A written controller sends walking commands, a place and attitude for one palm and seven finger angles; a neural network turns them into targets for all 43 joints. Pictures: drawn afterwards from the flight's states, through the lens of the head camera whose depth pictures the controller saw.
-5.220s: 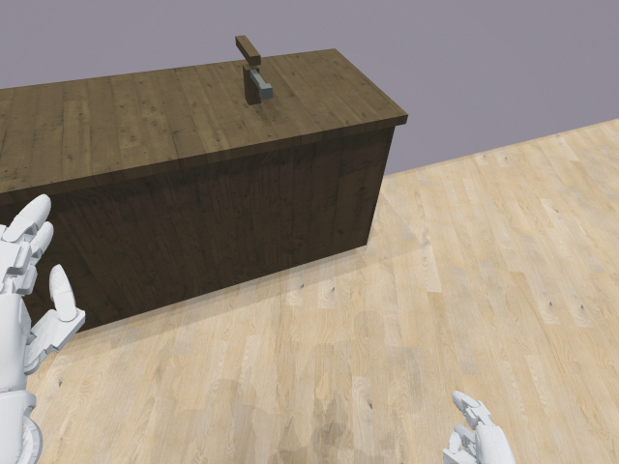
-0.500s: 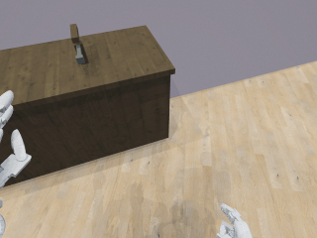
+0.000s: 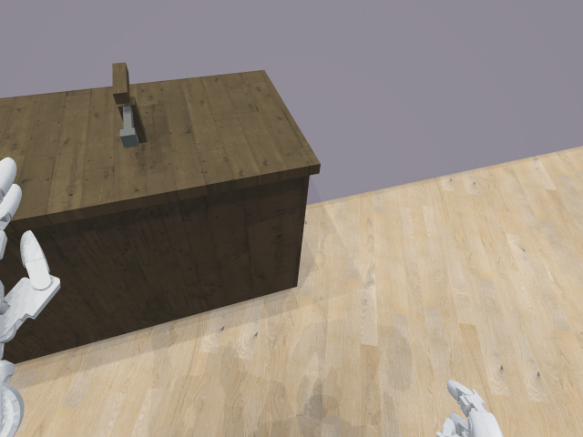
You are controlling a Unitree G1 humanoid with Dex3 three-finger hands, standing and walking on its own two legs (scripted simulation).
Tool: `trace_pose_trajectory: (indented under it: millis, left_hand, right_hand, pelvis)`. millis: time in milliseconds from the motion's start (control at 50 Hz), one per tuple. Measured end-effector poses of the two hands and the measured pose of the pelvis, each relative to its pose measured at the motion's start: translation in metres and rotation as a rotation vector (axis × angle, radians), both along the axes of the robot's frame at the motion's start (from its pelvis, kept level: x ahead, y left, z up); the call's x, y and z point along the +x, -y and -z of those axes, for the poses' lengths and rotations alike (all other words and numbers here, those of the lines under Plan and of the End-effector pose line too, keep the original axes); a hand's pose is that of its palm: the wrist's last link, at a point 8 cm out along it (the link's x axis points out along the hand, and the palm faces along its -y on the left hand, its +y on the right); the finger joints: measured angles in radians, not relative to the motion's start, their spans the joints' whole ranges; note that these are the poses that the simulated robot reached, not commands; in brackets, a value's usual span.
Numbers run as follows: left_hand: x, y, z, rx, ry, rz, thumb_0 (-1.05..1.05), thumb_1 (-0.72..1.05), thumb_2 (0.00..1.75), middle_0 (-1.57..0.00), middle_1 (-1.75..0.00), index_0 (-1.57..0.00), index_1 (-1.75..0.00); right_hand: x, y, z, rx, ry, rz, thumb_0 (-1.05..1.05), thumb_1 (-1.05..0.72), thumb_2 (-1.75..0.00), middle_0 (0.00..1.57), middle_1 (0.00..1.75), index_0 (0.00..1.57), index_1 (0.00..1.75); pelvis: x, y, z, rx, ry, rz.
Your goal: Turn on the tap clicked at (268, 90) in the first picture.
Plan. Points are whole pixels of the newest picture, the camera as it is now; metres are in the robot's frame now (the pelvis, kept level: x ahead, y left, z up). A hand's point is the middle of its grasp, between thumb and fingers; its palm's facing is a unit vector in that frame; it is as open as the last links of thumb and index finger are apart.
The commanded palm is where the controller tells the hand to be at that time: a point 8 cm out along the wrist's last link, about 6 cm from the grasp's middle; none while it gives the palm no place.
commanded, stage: take the last steps up to it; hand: left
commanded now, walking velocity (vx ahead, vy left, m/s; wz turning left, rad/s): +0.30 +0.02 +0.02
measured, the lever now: (129, 137) +0.63 +0.38 +0.04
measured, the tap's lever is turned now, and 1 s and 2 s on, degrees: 0 0 0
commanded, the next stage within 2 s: come to a stop and stand still in 0.72 s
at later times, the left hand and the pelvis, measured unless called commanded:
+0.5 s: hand (165, 200) +0.34 +0.19 +0.17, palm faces +0.40 -0.81 -0.42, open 7.4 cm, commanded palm +0.27 +0.24 +0.19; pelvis +0.11 -0.05 +0.00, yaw +1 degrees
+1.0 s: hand (152, 142) +0.42 +0.22 +0.19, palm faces +0.43 -0.83 -0.36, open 7.4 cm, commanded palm +0.35 +0.26 +0.19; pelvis +0.20 -0.02 +0.01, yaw +2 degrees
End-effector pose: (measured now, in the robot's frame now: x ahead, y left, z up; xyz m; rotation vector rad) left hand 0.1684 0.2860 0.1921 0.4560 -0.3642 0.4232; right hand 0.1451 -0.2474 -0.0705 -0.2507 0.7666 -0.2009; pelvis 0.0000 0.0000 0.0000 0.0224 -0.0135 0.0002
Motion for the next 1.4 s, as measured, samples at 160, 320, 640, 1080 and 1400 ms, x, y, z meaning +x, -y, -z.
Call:
trace_pose_trajectory:
  millis: [160, 320, 640, 1080, 1400]
  left_hand:
    - [0.045, 0.009, -0.017, 0.03, -0.009, 0.058, 0.01, 0.89, 0.9, -0.2, -0.3, -0.21, -0.3]
    - [0.077, 0.027, -0.023, 0.121, -0.086, 0.017, 0.01, 0.89, 0.9, -0.21, -0.3, -0.21, -0.3]
    - [0.158, 0.067, -0.018, 0.119, -0.114, 0.087, 0.01, 0.88, 0.9, -0.21, -0.3, -0.22, -0.3]
    - [0.203, 0.038, -0.02, 0.048, -0.052, 0.045, 0.01, 0.89, 0.9, -0.21, -0.3, -0.21, -0.3]
    - [0.2, 0.076, 0.004, -0.003, -0.175, 0.008, 0.01, 0.89, 0.9, -0.21, -0.3, -0.21, -0.3]
  right_hand:
    - [0.044, -0.056, -0.005, 0.141, 0.03, -0.083, 0.01, -0.9, -0.9, 0.2, 0.3, 0.2, 0.3]
    - [0.079, -0.038, 0.012, 0.179, -0.009, -0.092, 0.01, -0.89, -0.9, 0.21, 0.3, 0.21, 0.3]
    - [0.153, 0.059, -0.003, 0.007, -0.034, -0.005, 0.01, -0.9, -0.9, 0.2, 0.29, 0.2, 0.3]
    - [0.23, -0.044, -0.009, 0.159, 0.051, -0.171, 0.01, -0.9, -0.9, 0.21, 0.3, 0.21, 0.3]
    - [0.208, 0.058, -0.001, 0.031, -0.011, -0.046, 0.01, -0.9, -0.9, 0.2, 0.29, 0.2, 0.3]
  pelvis:
    - [0.031, 0.001, -0.013, -0.036, -0.022, -0.012]
    - [0.076, 0.023, -0.013, -0.034, -0.028, -0.005]
    - [0.142, 0.048, -0.015, 0.004, -0.03, -0.02]
    - [0.204, 0.031, -0.015, -0.036, -0.004, -0.026]
    - [0.191, 0.063, -0.015, 0.007, -0.025, -0.03]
